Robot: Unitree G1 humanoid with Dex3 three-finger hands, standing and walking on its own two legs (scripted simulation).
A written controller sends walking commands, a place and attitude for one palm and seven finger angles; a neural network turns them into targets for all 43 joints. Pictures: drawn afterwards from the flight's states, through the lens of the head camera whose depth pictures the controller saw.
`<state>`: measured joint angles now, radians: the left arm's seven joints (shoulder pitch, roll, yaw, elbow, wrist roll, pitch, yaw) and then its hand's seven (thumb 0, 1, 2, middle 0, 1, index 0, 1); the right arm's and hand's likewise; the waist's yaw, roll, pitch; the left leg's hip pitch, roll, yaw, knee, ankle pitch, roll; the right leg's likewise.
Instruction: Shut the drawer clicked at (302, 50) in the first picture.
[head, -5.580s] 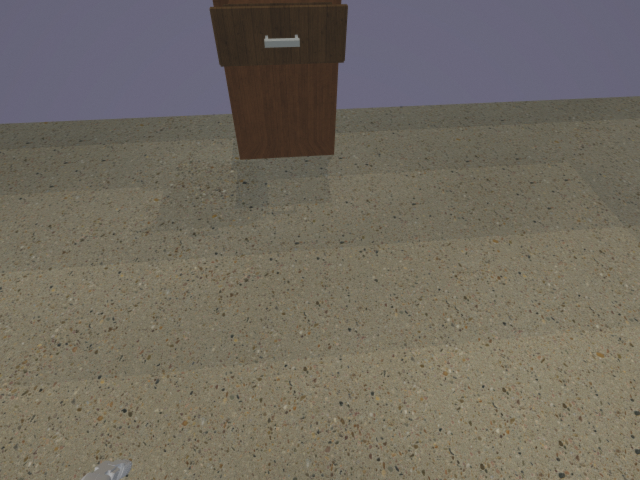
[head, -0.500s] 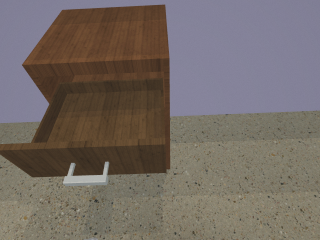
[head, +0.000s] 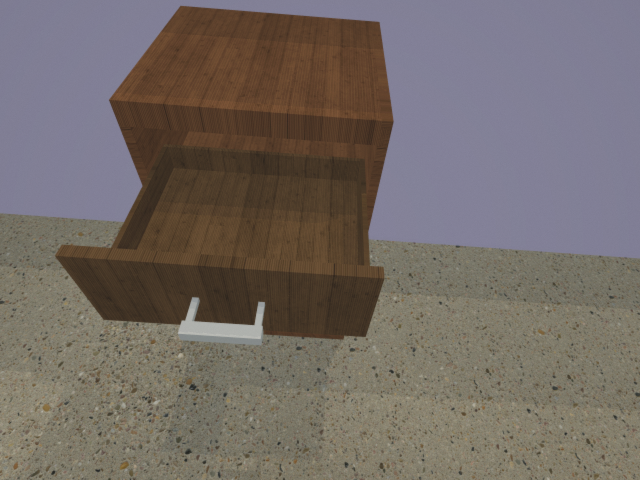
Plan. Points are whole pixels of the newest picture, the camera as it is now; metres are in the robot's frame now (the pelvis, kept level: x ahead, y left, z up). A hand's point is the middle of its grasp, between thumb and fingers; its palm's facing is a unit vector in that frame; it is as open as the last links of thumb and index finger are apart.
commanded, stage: come to a stop and stand still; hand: left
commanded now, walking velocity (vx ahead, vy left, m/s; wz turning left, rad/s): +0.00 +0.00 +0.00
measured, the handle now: (224, 319) +0.33 +0.17 -0.05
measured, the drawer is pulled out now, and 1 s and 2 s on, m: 0.30 0.30 0.30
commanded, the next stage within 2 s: look again from close up in 0.68 s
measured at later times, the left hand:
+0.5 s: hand out of the picture -0.04 +0.11 -0.18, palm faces +0.02 -0.99 -0.15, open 7.4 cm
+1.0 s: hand out of the picture -0.02 +0.13 -0.19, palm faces +0.02 -0.99 -0.16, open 7.4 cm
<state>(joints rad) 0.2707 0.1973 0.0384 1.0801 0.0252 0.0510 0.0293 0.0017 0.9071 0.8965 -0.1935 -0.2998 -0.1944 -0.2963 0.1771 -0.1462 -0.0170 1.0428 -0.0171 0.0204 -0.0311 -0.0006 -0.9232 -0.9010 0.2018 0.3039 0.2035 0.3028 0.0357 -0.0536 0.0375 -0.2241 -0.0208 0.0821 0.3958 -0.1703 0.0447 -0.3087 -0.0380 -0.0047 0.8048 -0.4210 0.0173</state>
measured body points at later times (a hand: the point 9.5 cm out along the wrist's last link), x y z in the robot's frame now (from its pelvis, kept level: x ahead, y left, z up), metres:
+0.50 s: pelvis -0.03 -0.03 +0.00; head -0.02 -0.04 +0.45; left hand -0.04 +0.17 -0.16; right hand -0.09 -0.24 -0.16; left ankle +0.03 +0.10 -0.74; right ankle -0.06 -0.12 -0.74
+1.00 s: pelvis -0.01 -0.02 -0.01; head +0.00 -0.02 +0.44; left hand -0.02 +0.19 -0.17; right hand +0.00 -0.25 -0.17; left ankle +0.00 +0.09 -0.74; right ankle -0.06 -0.12 -0.74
